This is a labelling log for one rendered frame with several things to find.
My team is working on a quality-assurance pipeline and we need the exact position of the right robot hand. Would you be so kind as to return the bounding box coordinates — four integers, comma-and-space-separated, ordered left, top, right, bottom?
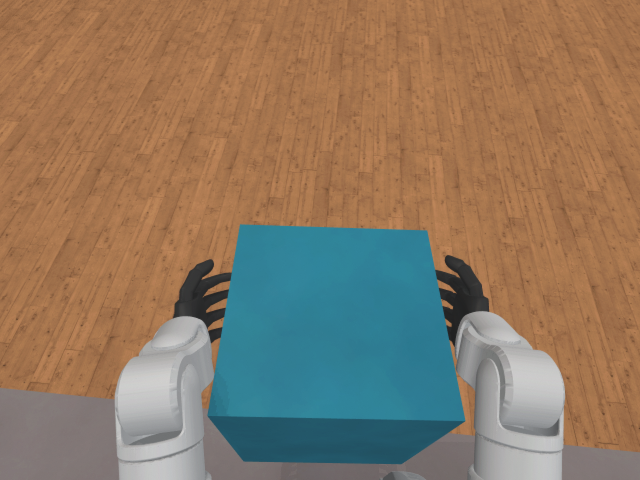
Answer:
435, 255, 489, 347

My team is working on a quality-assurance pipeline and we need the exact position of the carton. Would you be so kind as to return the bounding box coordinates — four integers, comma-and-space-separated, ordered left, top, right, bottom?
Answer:
207, 224, 465, 464

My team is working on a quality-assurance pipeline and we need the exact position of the robot right forearm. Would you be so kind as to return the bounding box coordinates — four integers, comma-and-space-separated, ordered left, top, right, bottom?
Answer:
455, 311, 565, 480

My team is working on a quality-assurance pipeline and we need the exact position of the left robot hand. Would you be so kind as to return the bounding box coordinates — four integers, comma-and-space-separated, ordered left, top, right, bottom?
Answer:
173, 259, 232, 343

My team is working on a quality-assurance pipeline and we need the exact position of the robot left forearm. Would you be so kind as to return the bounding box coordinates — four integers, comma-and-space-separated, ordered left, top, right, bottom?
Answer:
115, 316, 214, 480

